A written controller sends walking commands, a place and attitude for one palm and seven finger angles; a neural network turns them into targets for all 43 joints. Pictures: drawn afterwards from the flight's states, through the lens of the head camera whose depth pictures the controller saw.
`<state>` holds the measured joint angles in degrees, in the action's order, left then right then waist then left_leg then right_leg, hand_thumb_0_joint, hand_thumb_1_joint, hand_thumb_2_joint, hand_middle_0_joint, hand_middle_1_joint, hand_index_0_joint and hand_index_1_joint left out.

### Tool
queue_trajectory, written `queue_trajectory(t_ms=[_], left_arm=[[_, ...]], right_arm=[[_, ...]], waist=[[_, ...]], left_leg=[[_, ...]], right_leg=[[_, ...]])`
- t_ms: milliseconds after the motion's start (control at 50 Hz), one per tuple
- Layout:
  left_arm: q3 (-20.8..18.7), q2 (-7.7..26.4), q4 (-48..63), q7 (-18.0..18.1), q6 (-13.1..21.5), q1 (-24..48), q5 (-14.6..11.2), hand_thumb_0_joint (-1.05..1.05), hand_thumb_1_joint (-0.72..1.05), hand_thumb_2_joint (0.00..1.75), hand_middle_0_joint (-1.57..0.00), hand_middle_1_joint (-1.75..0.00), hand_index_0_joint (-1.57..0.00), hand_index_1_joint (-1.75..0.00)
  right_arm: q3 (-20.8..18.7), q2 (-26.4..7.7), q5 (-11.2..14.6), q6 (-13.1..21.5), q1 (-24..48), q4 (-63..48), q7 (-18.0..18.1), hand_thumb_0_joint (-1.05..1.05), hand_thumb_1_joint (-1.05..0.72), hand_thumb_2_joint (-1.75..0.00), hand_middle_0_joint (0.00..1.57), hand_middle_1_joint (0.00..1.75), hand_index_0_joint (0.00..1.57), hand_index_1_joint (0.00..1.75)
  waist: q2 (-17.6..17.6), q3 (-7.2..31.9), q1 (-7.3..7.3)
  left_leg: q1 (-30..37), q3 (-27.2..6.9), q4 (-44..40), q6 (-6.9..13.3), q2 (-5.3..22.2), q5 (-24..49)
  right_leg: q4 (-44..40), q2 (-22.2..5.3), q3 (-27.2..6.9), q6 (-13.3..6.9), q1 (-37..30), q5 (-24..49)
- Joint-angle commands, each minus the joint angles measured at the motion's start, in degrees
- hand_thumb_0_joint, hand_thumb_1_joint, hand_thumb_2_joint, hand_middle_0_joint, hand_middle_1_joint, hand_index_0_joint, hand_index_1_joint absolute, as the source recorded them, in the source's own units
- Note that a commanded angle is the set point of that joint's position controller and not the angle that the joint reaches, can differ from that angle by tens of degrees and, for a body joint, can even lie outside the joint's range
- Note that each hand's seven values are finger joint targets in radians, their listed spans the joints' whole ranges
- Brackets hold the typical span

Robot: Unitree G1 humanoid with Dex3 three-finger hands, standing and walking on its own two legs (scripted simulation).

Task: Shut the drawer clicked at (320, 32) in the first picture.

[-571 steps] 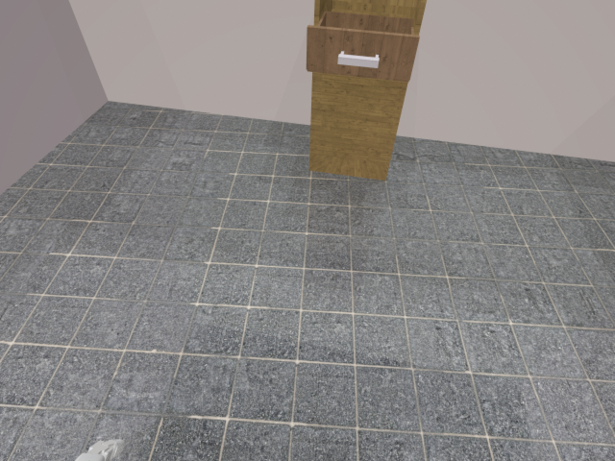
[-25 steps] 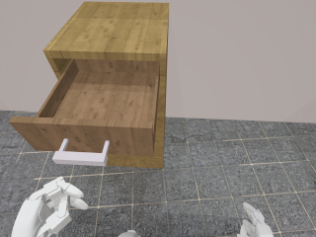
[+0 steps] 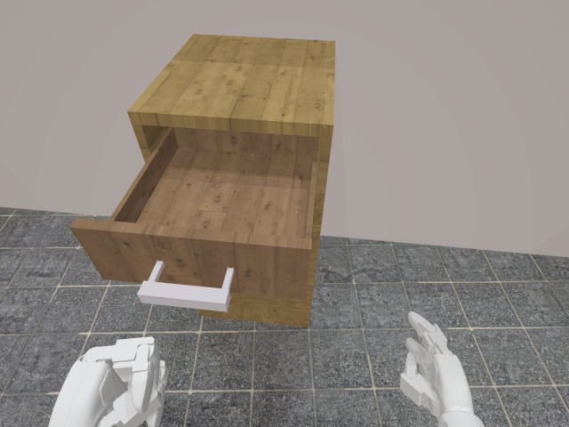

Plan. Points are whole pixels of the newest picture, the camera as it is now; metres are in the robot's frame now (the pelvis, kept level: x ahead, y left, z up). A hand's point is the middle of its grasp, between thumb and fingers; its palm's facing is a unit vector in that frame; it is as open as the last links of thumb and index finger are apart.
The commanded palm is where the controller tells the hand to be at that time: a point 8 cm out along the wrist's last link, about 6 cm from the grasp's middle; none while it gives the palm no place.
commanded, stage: raise the hand and make a fist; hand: left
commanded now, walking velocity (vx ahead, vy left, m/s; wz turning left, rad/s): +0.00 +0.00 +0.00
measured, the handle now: (189, 283) +0.32 +0.19 +0.02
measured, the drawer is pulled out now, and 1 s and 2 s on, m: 0.28 0.28 0.28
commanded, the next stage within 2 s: bring the fist close to the handle in 0.52 s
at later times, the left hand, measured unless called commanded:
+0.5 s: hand (152, 393) +0.14 +0.15 +0.11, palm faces +0.03 -1.00 -0.09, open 3.3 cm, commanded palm +0.08 +0.20 +0.12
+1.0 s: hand (175, 375) +0.16 +0.14 +0.08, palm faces +0.01 -1.00 -0.08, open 3.2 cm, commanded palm +0.13 +0.20 +0.08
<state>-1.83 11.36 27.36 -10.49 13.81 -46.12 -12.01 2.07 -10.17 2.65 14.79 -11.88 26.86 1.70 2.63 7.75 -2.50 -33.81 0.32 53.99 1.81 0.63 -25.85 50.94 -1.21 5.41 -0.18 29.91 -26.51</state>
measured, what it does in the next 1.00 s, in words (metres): stands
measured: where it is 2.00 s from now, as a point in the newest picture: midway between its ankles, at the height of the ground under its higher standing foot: outside the picture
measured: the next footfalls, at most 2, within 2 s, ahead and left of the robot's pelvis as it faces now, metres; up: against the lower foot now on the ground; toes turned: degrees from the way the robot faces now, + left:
none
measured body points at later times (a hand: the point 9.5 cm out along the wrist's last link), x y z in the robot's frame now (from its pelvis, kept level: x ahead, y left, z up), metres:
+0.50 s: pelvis +0.00 -0.01 +0.01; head +0.00 -0.02 +0.46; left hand +0.13 +0.20 +0.12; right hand +0.20 -0.23 -0.04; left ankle +0.02 +0.10 -0.69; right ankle +0.00 -0.12 -0.69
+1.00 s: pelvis +0.00 -0.03 +0.00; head +0.02 -0.04 +0.45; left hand +0.16 +0.20 +0.09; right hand +0.19 -0.26 -0.06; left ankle +0.02 +0.10 -0.69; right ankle +0.00 -0.12 -0.69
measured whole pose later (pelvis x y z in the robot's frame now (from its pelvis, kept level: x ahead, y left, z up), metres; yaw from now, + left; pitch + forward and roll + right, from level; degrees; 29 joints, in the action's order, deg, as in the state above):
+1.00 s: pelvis +0.00 -0.03 +0.00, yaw +0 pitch +7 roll -1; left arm -7.3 12.0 15.4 -14.2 18.0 -38.0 -14.6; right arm 0.0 -12.8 2.3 16.8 -13.4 32.4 3.1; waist 2.4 6.0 -0.9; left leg -34.7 -1.1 52.4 -0.6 1.8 -25.0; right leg 50.6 0.2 6.6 -2.5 31.2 -26.7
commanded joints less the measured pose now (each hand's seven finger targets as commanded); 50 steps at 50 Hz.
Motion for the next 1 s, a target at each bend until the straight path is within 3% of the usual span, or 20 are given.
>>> queue_trajectory(t_ms=[0, 60, 140, 200, 260, 300, 380, 460, 500, 520, 660, 740, 760, 840, 980], left_arm=[[-3.74, 3.81, 14.14, 0.98, 2.49, -2.13, -0.62, 0.0, 0.9, 0.9, -1.4, -1.6, -1.4, -1.6], [-3.34, 3.9, 15.18, 0.91, 1.51, -1.76, -0.38, 0.0, 0.9, 0.9, -1.4, -1.6, -1.4, -1.6], [-3.86, 4.08, 15.03, 0.29, 0.72, -1.89, -0.96, 0.0, 0.9, 0.9, -1.4, -1.6, -1.4, -1.6], [-4.82, 4.09, 13.85, -0.03, 0.54, -4.56, -1.18, 0.0, 0.9, 0.9, -1.4, -1.6, -1.4, -1.6], [-6.06, 5.11, 14.6, 0.05, 1.4, -4.29, -1.41, 0.0, 0.9, 0.9, -1.4, -1.6, -1.4, -1.6], [-4.7, 4.03, 15.22, 0.19, 2.07, -5.02, -1.4, 0.0, 0.9, 0.9, -1.4, -1.6, -1.4, -1.6], [-7.2, 5.68, 14.31, 0.56, 3.61, -4.28, -1.81, 0.0, 0.9, 0.9, -1.4, -1.6, -1.4, -1.6], [-5.67, 4.37, 13.73, -0.18, 4.4, -3.74, -2.01, 0.0, 0.9, 0.9, -1.4, -1.6, -1.4, -1.6], [-5.16, 3.78, 12.95, -0.7, 4.26, -4.64, -2.43, 0.0, 0.9, 0.9, -1.4, -1.6, -1.4, -1.6], [-7.13, 5.54, 11.78, -0.78, 4.13, -4.5, -2.65, 0.0, 0.9, 0.9, -1.4, -1.6, -1.4, -1.6], [-8.42, 5.68, 6.79, -1.82, 4.13, 0.12, -3.07, 0.0, 0.9, 0.9, -1.4, -1.6, -1.4, -1.6], [-8.55, 5.68, 4.47, -2.83, 5.42, 2.12, -3.53, 0.0, 0.9, 0.9, -1.4, -1.6, -1.4, -1.6], [-8.88, 6.24, 4.18, -2.85, 5.91, 3.72, -3.09, 0.0, 0.9, 0.9, -1.4, -1.6, -1.4, -1.6], [-9.1, 6.48, 2.92, -3.5, 7.69, 6.41, -3.35, 0.0, 0.9, 0.9, -1.4, -1.6, -1.4, -1.6], [-10.09, 5.64, -3.33, -3.83, 8.31, 8.05, -3.77, 0.0, 0.9, 0.9, -1.4, -1.6, -1.4, -1.6]], right_arm=[[-3.26, -7.49, 0.63, 2.71, 4.89, -9.72, 0.52, 0.0, -0.9, -0.9, 0.2, 0.3, 0.2, 0.3], [-2.94, -7.54, 0.7, 3.15, 5.41, -9.79, 0.54, 0.0, -0.9, -0.9, 0.2, 0.3, 0.2, 0.3], [-2.92, -7.72, 0.85, 3.78, 4.58, -9.47, 0.93, 0.0, -0.9, -0.9, 0.2, 0.3, 0.2, 0.3], [-3.21, -7.46, 1.0, 4.17, 4.8, -8.97, 0.78, 0.0, -0.9, -0.9, 0.2, 0.3, 0.2, 0.3], [-3.45, -7.49, 0.98, 4.73, 5.15, -8.51, 0.84, 0.0, -0.9, -0.9, 0.2, 0.3, 0.2, 0.3], [-3.35, -7.24, 0.85, 5.18, 4.93, -8.68, 0.6, 0.0, -0.9, -0.9, 0.2, 0.3, 0.2, 0.3], [-3.68, -7.5, 0.88, 5.43, 4.68, -7.82, 0.9, 0.0, -0.9, -0.9, 0.2, 0.3, 0.2, 0.3], [-3.71, -7.68, 0.84, 6.18, 4.67, -7.53, 0.77, 0.0, -0.9, -0.9, 0.2, 0.3, 0.2, 0.3], [-3.8, -7.52, 0.89, 6.46, 4.44, -7.6, 0.77, 0.0, -0.9, -0.9, 0.2, 0.3, 0.2, 0.3], [-3.93, -7.57, 1.0, 6.4, 4.68, -7.28, 0.98, 0.0, -0.9, -0.9, 0.2, 0.3, 0.2, 0.3], [-3.72, -7.77, 0.9, 6.13, 5.09, -6.05, 2.07, 0.0, -0.9, -0.9, 0.2, 0.3, 0.2, 0.3], [-3.91, -7.91, 0.64, 6.22, 4.19, -5.42, 2.05, 0.0, -0.9, -0.9, 0.2, 0.3, 0.2, 0.3], [-3.83, -8.21, 0.42, 6.1, 4.29, -4.91, 2.02, 0.0, -0.9, -0.9, 0.2, 0.3, 0.2, 0.3], [-4.05, -8.13, 0.13, 6.12, 3.7, -4.65, 1.92, 0.0, -0.9, -0.9, 0.2, 0.3, 0.2, 0.3], [-4.59, -8.41, -0.19, 4.74, 3.86, -3.73, 1.81, 0.0, -0.9, -0.9, 0.2, 0.3, 0.2, 0.3]], waist=[[-0.28, -0.18, 0.88], [0.81, -0.84, 0.8], [-0.6, 0.29, 1.0], [-1.43, 0.78, 0.33], [-0.54, 0.54, 0.08], [0.0, -0.16, 0.23], [0.36, -0.81, 0.35], [0.95, -0.22, 0.77], [-0.78, 0.01, 0.88], [-2.14, -0.46, 0.6], [-2.87, -3.05, 1.04], [-3.72, -0.55, 1.6], [-1.94, -1.02, 1.6], [-1.26, 1.35, 2.1], [-3.18, 2.95, 2.07]], left_leg=[[5.28, -3.57, -12.33, -0.43, 0.73, 8.74], [5.47, -3.78, -12.94, -0.42, 0.7, 7.76], [6.22, -3.43, -12.84, -0.35, 0.48, 8.96], [6.26, -3.06, -12.83, -0.57, 0.33, 11.29], [6.39, -2.66, -12.59, -0.57, 0.15, 11.96], [6.14, -2.54, -12.52, -0.52, 0.05, 11.69], [5.63, -2.21, -11.98, -0.45, -0.12, 10.72], [6.14, -2.09, -11.5, -0.3, -0.29, 11.01], [5.87, -1.94, -11.16, -0.21, -0.35, 11.24], [4.93, -1.94, -11.0, -0.27, -0.37, 10.49], [3.79, -1.52, -10.34, -0.13, -0.74, 8.2], [3.65, -1.39, -9.18, -0.04, -0.99, 10.05], [3.54, -1.39, -9.11, -0.04, -1.07, 10.24], [3.22, -1.29, -7.84, 0.01, -1.23, 11.07], [1.22, -1.16, -6.66, -0.07, -1.42, 12.62]], right_leg=[[-8.07, 2.27, 1.09, -1.13, 0.95, 6.47], [-8.75, 2.25, 0.94, -1.22, 0.48, 5.56], [-9.6, 2.18, 0.56, -1.11, -0.69, 7.21], [-9.5, 2.22, 0.73, -1.16, -1.97, 9.65], [-9.81, 2.2, 0.35, -1.28, -2.52, 10.24], [-9.7, 2.16, 0.39, -1.26, -1.93, 9.82], [-10.42, 2.27, -0.45, -1.43, -1.62, 8.77], [-10.61, 2.06, -0.67, -1.29, -1.58, 9.51], [-10.95, 1.96, -1.13, -1.09, -1.86, 10.19], [-11.52, 1.93, -1.86, -1.08, -2.13, 9.23], [-14.02, 1.52, -4.0, -0.84, -1.17, 5.25], [-13.22, 1.22, -4.49, -0.51, -1.48, 8.21], [-13.05, 1.27, -4.38, -0.73, -1.39, 8.28], [-12.15, 0.8, -5.05, -0.5, -1.13, 9.47], [-10.68, 0.36, -5.15, -0.17, -1.48, 12.54]])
